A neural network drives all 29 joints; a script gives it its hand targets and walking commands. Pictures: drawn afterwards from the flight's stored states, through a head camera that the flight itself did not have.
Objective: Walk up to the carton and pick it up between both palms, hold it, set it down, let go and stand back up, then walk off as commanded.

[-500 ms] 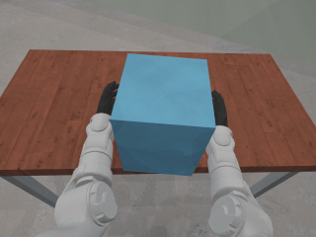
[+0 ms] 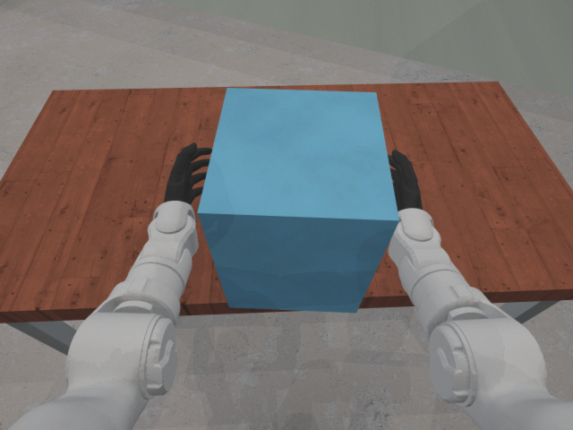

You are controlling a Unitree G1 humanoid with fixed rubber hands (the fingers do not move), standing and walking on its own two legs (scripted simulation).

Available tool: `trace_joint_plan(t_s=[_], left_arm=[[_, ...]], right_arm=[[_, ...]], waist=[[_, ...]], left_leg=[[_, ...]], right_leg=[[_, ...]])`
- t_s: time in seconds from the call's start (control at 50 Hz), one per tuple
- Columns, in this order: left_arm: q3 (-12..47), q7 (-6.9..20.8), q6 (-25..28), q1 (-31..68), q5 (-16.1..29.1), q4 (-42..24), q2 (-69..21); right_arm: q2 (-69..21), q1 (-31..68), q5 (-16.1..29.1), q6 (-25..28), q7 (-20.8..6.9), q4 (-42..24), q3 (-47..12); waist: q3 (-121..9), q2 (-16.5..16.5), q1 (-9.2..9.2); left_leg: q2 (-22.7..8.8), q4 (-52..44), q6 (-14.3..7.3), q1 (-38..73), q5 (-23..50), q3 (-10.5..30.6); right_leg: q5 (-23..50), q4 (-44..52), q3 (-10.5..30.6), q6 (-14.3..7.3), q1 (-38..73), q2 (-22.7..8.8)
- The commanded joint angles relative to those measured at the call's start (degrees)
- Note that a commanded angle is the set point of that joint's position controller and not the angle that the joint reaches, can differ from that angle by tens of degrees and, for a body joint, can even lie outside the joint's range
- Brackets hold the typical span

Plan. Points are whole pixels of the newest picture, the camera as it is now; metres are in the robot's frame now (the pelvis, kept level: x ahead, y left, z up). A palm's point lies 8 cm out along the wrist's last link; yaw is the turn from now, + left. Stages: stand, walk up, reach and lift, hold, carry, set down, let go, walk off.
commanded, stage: set down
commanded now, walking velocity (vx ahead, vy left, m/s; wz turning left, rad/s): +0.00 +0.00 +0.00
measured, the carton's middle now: (296, 208) +0.43 +0.01 +0.06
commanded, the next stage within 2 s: none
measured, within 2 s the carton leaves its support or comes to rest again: neither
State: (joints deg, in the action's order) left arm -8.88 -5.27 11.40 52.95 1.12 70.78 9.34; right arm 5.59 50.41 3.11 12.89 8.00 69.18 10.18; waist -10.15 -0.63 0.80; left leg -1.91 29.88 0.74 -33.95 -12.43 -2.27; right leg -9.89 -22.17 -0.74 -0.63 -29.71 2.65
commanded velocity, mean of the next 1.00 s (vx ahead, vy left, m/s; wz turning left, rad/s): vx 0.00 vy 0.00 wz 0.00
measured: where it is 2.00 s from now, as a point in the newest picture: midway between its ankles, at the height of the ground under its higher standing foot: outside the picture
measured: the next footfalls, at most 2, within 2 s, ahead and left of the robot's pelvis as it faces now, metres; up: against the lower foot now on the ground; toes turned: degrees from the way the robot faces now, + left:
none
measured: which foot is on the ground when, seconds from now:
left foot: down 0.00-1.00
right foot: down 0.00-1.00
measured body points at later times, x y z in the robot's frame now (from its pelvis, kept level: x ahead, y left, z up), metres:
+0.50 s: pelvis -0.04 -0.02 +0.00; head +0.00 +0.01 +0.45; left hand +0.37 +0.21 +0.06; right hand +0.38 -0.17 +0.06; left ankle -0.01 +0.10 -0.74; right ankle -0.01 -0.11 -0.74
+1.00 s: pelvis -0.02 -0.02 +0.01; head -0.02 +0.00 +0.46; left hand +0.29 +0.21 +0.05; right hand +0.29 -0.18 +0.05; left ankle -0.01 +0.10 -0.74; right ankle -0.01 -0.11 -0.74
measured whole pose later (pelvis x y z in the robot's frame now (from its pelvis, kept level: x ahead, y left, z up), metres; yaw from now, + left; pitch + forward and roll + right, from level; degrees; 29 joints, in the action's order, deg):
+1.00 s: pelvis -0.02 -0.02 +0.01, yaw +2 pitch -1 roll +0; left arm -4.8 1.3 -11.2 11.0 10.2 17.4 14.1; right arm 5.0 7.8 12.7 -4.8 10.9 17.2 -1.6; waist 1.8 2.5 0.4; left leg -1.2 22.7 0.4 -11.3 -10.3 -1.2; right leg -10.9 -21.7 -1.9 -2.3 -9.8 2.2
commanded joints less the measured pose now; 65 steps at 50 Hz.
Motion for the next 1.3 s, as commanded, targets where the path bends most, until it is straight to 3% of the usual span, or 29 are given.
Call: trace_joint_plan(t_s=[0.0, 0.02, 0.04, 0.08, 0.1, 0.16, 0.18, 0.26, 0.3, 0.34, 0.38, 0.4, 0.44, 0.54, 0.56, 0.6, 0.66, 0.74, 0.78, 0.82, 0.86, 0.96, 0.98, 1.02, 1.08, 1.14, 1.2, 1.26, 1.28], left_arm=[[-0.27, 2.77, 1.93, 21.60, 0.92, -10.63, 10.36], [-0.46, 3.42, 1.28, 14.82, 0.42, -12.59, 10.28], [-1.14, 3.76, 1.76, 20.97, 1.48, -9.45, 12.33], [3.03, 4.32, 0.79, 16.98, 2.51, -15.27, 9.01], [3.41, 4.29, 1.13, 20.56, 3.47, -14.50, 10.00], [5.26, 4.49, 0.41, 14.14, 5.38, -18.93, 9.38], [5.06, 4.30, 1.03, 21.32, 6.04, -16.54, 11.83], [6.01, 3.43, 1.68, 15.82, 9.28, -24.49, 14.52], [8.74, 4.13, 0.94, 20.84, 11.75, -20.06, 15.22], [8.40, 4.41, 0.65, 18.89, 12.20, -19.32, 15.12], [7.39, 4.02, 0.14, 12.12, 10.89, -25.53, 14.81], [8.31, 4.68, -0.84, 17.38, 11.38, -22.66, 15.06], [7.92, 5.06, -1.21, 14.52, 11.39, -24.15, 14.48], [3.38, 6.39, -4.69, -2.60, 7.13, -38.17, 13.31], [3.61, 6.77, -6.03, 5.73, 7.36, -34.65, 13.87], [1.51, 7.87, -10.23, -8.06, 5.98, -35.78, 12.42], [3.35, 8.08, -12.60, 0.11, 8.62, -37.38, 12.61], [3.10, 6.61, -13.51, -5.06, 10.24, -48.52, 14.30], [1.30, 6.51, -14.93, -21.57, 8.53, -59.63, 11.94], [1.64, 6.51, -16.13, -8.37, 8.56, -57.92, 13.97], [2.15, 6.43, -17.73, -24.39, 8.51, -64.43, 11.56], [1.19, 6.30, -20.95, -24.71, 9.47, -68.00, 13.33], [1.22, 6.16, -20.80, -19.86, 9.74, -67.11, 14.38], [1.69, 6.47, -20.87, -28.22, 10.37, -69.02, 12.60], [0.59, 6.77, -21.68, -37.88, 9.69, -80.14, 11.80], [0.50, 8.43, -22.93, -43.47, 9.67, -78.81, 11.87], [1.43, 8.72, -25.23, -51.24, 8.81, -85.19, 10.98], [1.82, 7.88, -25.11, -47.77, 9.40, -84.45, 11.89], [1.52, 7.66, -24.98, -57.34, 9.86, -89.24, 11.80]], right_arm=[[8.98, 18.42, 5.22, 3.24, 1.28, -9.72, -4.47], [10.01, 12.13, 6.56, 3.94, 1.54, -10.27, -5.95], [8.26, 18.37, 7.57, 3.11, 1.67, -11.08, -7.18], [11.04, 16.32, 9.88, 2.68, 0.70, -10.95, -6.70], [10.91, 17.42, 9.89, 2.12, 0.32, -11.35, -7.65], [10.53, 10.89, 12.70, 1.14, -0.19, -16.28, -10.32], [10.83, 17.53, 14.15, -0.26, -0.94, -17.11, -11.25], [10.27, 12.50, 14.93, -0.77, -1.23, -26.59, -11.80], [10.90, 17.28, 14.07, -2.67, -1.34, -26.77, -9.55], [11.23, 15.69, 12.11, -4.09, -1.06, -25.29, -7.85], [11.91, 6.57, 12.85, -4.56, -1.05, -24.65, -8.28], [10.99, 10.55, 11.37, -5.52, -0.29, -24.14, -7.18], [9.40, 8.41, 10.23, -5.58, 0.36, -26.05, -7.36], [8.67, -6.48, 10.05, -3.93, 2.14, -33.26, -8.56], [9.05, 1.73, 9.49, -6.07, 1.86, -32.19, -7.39], [8.27, -9.05, 10.68, -7.27, 2.64, -35.53, -9.71], [6.25, -2.58, 8.79, -9.86, 3.68, -41.56, -8.02], [4.07, -9.16, 9.21, -11.16, 3.39, -52.08, -9.61], [3.56, -24.71, 11.29, -10.78, 3.08, -57.25, -12.99], [4.10, -13.50, 9.50, -12.74, 3.05, -57.93, -9.96], [3.86, -27.41, 10.73, -13.18, 2.60, -60.48, -11.70], [4.69, -28.02, 8.16, -15.49, 3.05, -66.75, -8.00], [4.79, -23.63, 8.04, -15.56, 2.96, -67.71, -6.51], [3.72, -31.82, 8.12, -16.17, 2.94, -70.01, -8.70], [4.01, -41.02, 9.46, -16.16, 3.00, -75.64, -10.33], [4.27, -47.92, 9.67, -16.79, 3.49, -76.19, -11.62], [6.40, -55.05, 11.37, -16.84, 3.90, -80.68, -11.49], [5.83, -52.22, 9.69, -18.59, 3.05, -83.73, -9.32], [5.49, -61.00, 9.53, -17.58, 3.12, -88.68, -10.82]], waist=[[-41.24, 1.61, -2.61], [-39.30, 2.17, -3.42], [-33.10, 2.31, -2.15], [-31.96, -0.28, -4.34], [-30.20, -0.72, -3.10], [-29.72, -1.23, -2.07], [-29.62, -3.22, -0.65], [-35.66, -3.64, 0.94], [-33.74, -4.43, -1.47], [-30.30, -4.11, -1.03], [-29.24, -5.43, -1.00], [-29.33, -5.66, -3.09], [-30.98, -4.41, -2.85], [-29.65, -3.86, -2.57], [-25.71, -3.88, -2.62], [-13.23, 0.15, -1.34], [-9.99, 1.48, -2.88], [-11.75, 0.54, -1.25], [-13.11, -0.71, 1.30], [-14.08, -4.58, -0.11], [-10.02, -3.95, 0.32], [-7.74, -2.25, -0.46], [-7.76, -4.68, -0.63], [-6.55, -1.40, -0.53], [-10.67, -2.80, 0.14], [-6.82, 0.02, -0.13], [-0.89, -1.83, -0.96], [5.50, -2.49, -0.52], [3.57, 0.11, 0.50]], left_leg=[[2.16, 0.45, 3.59, 15.01, 34.48, -1.33], [1.86, -0.70, 3.31, 16.44, 34.13, -0.87], [2.40, -2.61, 2.62, 12.21, 28.10, -0.89], [0.96, -1.54, 3.77, 22.29, 30.43, 0.41], [0.99, -0.60, 3.94, 25.07, 28.38, 0.51], [0.82, -0.64, 3.42, 29.43, 29.71, 0.97], [0.99, -1.00, 3.38, 26.41, 23.90, 0.50], [1.37, -0.97, 2.37, 25.85, 20.81, 1.51], [1.66, -1.92, 2.20, 22.93, 14.45, 1.57], [1.66, -3.51, 1.36, 21.40, 7.91, 1.59], [1.51, -3.69, 2.16, 25.88, 10.96, 1.95], [1.60, -3.37, 1.87, 25.43, 8.30, 2.19], [1.84, -3.38, 1.36, 25.60, 9.45, 2.17], [1.59, -3.08, 2.91, 32.39, 25.05, 2.38], [1.75, -3.92, 2.27, 28.55, 18.68, 1.89], [1.86, -7.21, 1.22, 29.96, 16.48, 2.16], [2.75, -8.72, -0.57, 22.82, 6.24, 0.66], [2.90, -8.55, -0.82, 25.53, 8.03, 0.00], [2.33, -8.62, -0.16, 32.08, 16.79, 0.54], [2.51, -8.17, 0.43, 28.16, 12.45, 0.29], [2.11, -9.03, 0.30, 29.99, 14.70, 0.92], [2.31, -9.84, -0.35, 27.17, 9.75, 0.40], [2.43, -9.64, -0.16, 26.45, 7.72, -0.11], [2.42, -9.84, -0.62, 27.46, 10.27, 0.29], [2.22, -8.48, 0.61, 32.46, 20.63, 0.16], [3.04, -7.77, 0.27, 32.60, 24.81, 0.76], [2.55, -8.90, 0.93, 35.06, 24.16, 1.69], [2.06, -11.53, 0.51, 31.51, 13.85, 0.93], [1.80, -11.42, -0.04, 34.16, 17.68, 0.91]], right_leg=[[49.04, -6.91, 1.22, 3.36, 30.19, -1.68], [51.38, -7.13, 0.87, 3.85, 33.34, -1.21], [44.05, -6.24, 1.72, 4.26, 31.97, -2.05], [36.49, -3.74, -0.67, 3.33, 23.40, -0.17], [27.08, -1.93, -1.12, 2.80, 18.45, 0.09], [23.75, -0.11, -1.00, 1.38, 17.10, 0.29], [14.72, 0.55, -0.30, 0.89, 14.42, 0.01], [12.08, -0.36, 0.22, 0.20, 14.42, -0.57], [6.54, -0.67, 0.17, 0.28, 11.88, -1.35], [1.16, -0.02, 0.25, 0.44, 9.98, -1.98], [4.28, 0.10, -0.34, 0.13, 12.21, -1.61], [1.77, 0.36, -0.44, 0.35, 10.25, -1.66], [2.64, 0.60, -0.21, 0.65, 10.89, -1.84], [17.46, 1.11, -0.91, 1.53, 20.66, -0.24], [9.33, 1.39, -0.01, 1.29, 17.30, -0.44], [9.67, 3.91, 0.17, 1.65, 22.80, -0.85], [-0.24, 3.98, 0.67, 1.54, 22.05, -1.55], [1.39, 3.76, 0.96, 1.57, 23.46, -1.82], [9.93, 3.48, 1.08, 1.36, 27.55, -1.30], [4.48, 3.12, 1.50, 1.00, 23.80, -1.70], [7.29, 3.86, 1.56, 0.52, 26.12, -1.42], [2.84, 3.88, 1.52, 0.34, 25.70, -1.62], [0.37, 3.99, 1.98, 0.25, 23.87, -1.77], [4.69, 3.77, 2.14, 0.98, 25.56, -1.99], [15.24, 2.90, 1.84, 0.93, 29.73, -1.15], [22.03, 3.10, 2.52, 1.47, 29.96, -1.59], [19.57, 4.39, 1.97, 0.71, 28.03, -1.32], [5.86, 6.28, 1.81, -0.35, 23.44, -1.66], [10.69, 6.59, 1.77, -0.22, 26.17, -1.44]])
